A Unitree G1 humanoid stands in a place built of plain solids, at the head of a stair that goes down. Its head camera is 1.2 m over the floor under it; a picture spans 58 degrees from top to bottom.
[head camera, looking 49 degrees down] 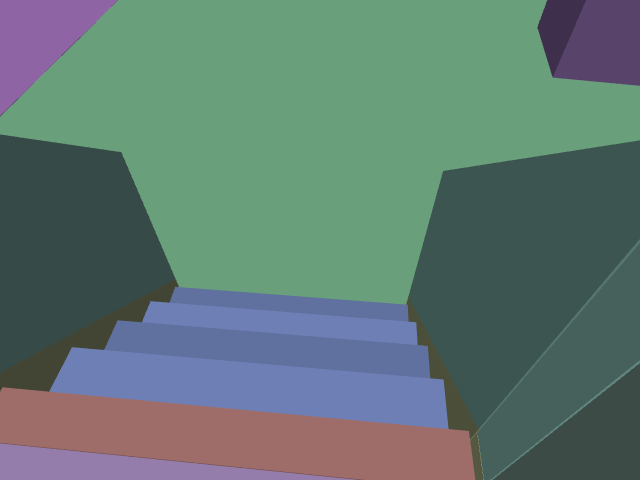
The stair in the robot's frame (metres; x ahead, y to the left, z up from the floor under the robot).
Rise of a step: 0.20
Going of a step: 0.23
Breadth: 1.30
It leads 5 degrees to the right of straight ahead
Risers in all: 5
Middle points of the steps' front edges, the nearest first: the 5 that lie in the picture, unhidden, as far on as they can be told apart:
0.43 0.25 0.00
0.66 0.23 -0.20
0.89 0.21 -0.41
1.12 0.19 -0.61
1.34 0.17 -0.81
